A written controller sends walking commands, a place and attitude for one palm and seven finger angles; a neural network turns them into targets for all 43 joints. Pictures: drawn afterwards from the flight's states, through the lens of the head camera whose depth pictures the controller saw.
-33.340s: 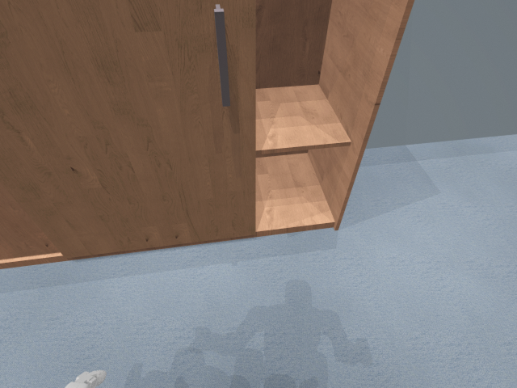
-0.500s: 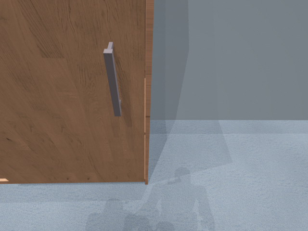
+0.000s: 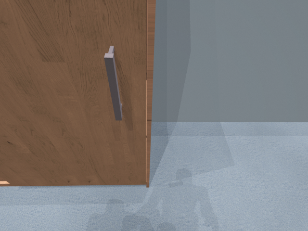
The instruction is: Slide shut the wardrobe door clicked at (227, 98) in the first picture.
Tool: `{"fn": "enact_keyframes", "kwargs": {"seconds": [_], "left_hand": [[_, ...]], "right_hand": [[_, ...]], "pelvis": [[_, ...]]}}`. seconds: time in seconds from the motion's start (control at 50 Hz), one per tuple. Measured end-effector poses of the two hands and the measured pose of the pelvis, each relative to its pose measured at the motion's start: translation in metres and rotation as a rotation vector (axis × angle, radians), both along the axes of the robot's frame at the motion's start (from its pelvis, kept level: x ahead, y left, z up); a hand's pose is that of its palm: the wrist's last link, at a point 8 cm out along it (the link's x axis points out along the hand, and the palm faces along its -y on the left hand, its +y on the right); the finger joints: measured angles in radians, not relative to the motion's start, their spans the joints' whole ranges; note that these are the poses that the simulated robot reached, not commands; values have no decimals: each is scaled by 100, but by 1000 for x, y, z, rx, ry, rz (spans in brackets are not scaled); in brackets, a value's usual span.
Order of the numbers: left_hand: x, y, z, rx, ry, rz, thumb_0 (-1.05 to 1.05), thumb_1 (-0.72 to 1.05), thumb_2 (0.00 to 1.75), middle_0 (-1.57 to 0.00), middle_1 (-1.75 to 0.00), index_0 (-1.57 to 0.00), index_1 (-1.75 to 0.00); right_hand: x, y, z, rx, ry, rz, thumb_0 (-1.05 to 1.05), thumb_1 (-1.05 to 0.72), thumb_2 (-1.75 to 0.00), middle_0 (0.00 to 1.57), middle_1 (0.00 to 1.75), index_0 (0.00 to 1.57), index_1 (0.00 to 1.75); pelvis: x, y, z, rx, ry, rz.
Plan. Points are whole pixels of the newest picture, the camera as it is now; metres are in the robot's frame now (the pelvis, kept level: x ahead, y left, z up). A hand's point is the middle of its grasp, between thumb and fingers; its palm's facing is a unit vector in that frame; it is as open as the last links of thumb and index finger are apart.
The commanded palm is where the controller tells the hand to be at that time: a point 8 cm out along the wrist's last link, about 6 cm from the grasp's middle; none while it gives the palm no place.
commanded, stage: look again from close up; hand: left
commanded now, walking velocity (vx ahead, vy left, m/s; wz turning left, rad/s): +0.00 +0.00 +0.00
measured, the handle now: (115, 87) +0.48 +0.15 +0.11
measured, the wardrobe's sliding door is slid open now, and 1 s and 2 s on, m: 0.00 0.00 0.00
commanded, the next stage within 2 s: raise the hand with hooked fingers in 0.02 s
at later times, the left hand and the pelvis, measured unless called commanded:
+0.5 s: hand (82, 218) +0.16 +0.19 -0.04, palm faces +0.08 -1.00 +0.00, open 8.4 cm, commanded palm +0.12 +0.25 -0.02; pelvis -0.04 -0.04 -0.06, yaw +2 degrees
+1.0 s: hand (60, 184) +0.21 +0.23 +0.05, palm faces +0.17 -0.98 -0.06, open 11.4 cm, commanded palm +0.17 +0.27 +0.05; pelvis -0.01 -0.04 -0.04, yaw +2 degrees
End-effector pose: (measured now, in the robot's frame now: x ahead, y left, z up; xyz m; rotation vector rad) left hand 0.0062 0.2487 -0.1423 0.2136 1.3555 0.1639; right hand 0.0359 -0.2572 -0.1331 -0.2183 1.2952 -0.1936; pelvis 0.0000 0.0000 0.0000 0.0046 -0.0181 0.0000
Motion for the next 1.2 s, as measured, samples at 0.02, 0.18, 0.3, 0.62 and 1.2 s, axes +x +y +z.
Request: {"fn": "enact_keyframes", "kwargs": {"seconds": [0.02,0.18,0.3,0.62,1.2], "left_hand": [[1,0,0,0,0,-1,0,90,90,-20,-30,-20,-29],[32,5,19,13,-202,88,1,90,89,-21,-30,-20,-30],[153,2,145,65,-1060,44,2,85,87,-21,-33,-20,-33],[77,7,112,2,-1264,38,1,51,73,-23,-55,-23,-54],[176,38,191,-109,-1308,-134,0,-16,44,-28,-98,-27,-98]], "right_hand": [[0,-1,0,-1,1,0,0,-90,-90,20,30,20,29],[5,-3,5,-16,-91,6,1,-90,-90,20,30,20,29],[46,0,14,8,-424,69,1,-90,-90,20,30,20,29],[130,-38,25,-84,-716,240,1,-90,-90,20,30,20,30],[106,-9,30,-57,-622,136,1,-90,-90,20,30,20,30]], "pelvis": [[0,0,0,0,0,0],[-4,-2,-2,1,4,14],[-18,-11,-14,22,30,49],[-37,-53,-67,-31,170,65],[-14,-17,-34,-32,128,46]]}}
